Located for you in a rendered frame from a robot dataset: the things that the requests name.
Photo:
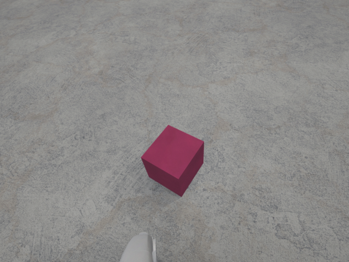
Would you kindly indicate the left robot thigh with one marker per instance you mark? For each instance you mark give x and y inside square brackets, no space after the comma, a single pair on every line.
[141,248]

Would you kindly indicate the carton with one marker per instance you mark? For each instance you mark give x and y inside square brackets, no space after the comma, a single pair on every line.
[174,159]

